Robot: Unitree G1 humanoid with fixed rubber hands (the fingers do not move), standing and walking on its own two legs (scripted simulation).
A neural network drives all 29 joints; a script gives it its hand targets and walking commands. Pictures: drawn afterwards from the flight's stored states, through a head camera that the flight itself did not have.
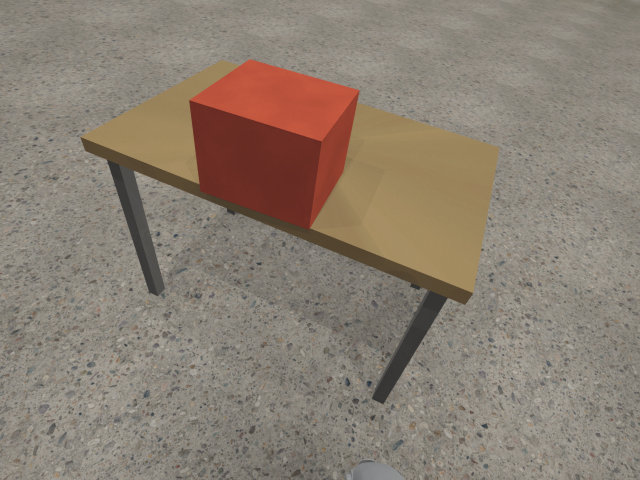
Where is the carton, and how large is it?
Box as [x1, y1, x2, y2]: [189, 59, 359, 229]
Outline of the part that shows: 249,59 189,100 200,190 308,229 342,172 359,90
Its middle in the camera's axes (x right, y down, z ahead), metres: -0.09 -0.21 +0.86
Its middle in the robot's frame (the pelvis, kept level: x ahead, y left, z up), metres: +0.80 +0.06 +0.00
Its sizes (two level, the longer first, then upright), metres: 0.267 0.239 0.219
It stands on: a table, 0.67 m high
